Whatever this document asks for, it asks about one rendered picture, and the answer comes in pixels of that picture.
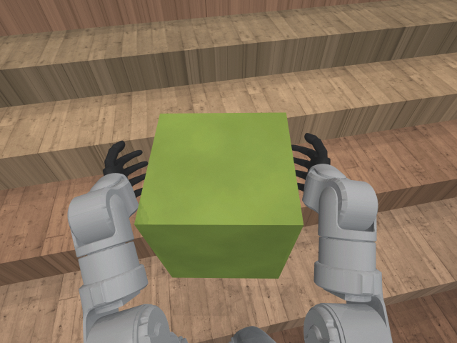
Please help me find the right robot thigh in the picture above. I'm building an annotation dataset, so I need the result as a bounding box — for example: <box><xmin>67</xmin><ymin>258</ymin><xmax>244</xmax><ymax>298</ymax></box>
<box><xmin>229</xmin><ymin>326</ymin><xmax>276</xmax><ymax>343</ymax></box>

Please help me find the robot left upper arm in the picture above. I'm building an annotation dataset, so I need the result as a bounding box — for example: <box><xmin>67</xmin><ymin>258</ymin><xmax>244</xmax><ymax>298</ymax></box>
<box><xmin>86</xmin><ymin>304</ymin><xmax>172</xmax><ymax>343</ymax></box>

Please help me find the right robot forearm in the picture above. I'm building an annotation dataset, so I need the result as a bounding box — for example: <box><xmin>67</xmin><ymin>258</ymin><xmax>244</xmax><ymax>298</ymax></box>
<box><xmin>302</xmin><ymin>164</ymin><xmax>393</xmax><ymax>343</ymax></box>

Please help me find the robot right upper arm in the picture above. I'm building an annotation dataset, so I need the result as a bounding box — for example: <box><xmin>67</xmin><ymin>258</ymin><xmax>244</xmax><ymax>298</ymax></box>
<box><xmin>303</xmin><ymin>303</ymin><xmax>392</xmax><ymax>343</ymax></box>

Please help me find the left robot hand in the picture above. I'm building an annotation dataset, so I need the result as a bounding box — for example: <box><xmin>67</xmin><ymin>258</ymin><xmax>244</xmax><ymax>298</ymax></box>
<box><xmin>103</xmin><ymin>141</ymin><xmax>148</xmax><ymax>198</ymax></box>

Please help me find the carton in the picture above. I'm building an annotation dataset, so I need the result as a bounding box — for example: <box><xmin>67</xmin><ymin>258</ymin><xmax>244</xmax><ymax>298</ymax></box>
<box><xmin>134</xmin><ymin>113</ymin><xmax>303</xmax><ymax>279</ymax></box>

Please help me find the right robot hand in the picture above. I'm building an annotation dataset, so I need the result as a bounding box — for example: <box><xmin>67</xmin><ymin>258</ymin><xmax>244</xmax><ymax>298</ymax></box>
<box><xmin>291</xmin><ymin>133</ymin><xmax>331</xmax><ymax>191</ymax></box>

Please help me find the left robot forearm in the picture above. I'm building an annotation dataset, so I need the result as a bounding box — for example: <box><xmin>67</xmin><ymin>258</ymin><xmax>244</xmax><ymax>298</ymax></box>
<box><xmin>67</xmin><ymin>173</ymin><xmax>148</xmax><ymax>343</ymax></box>

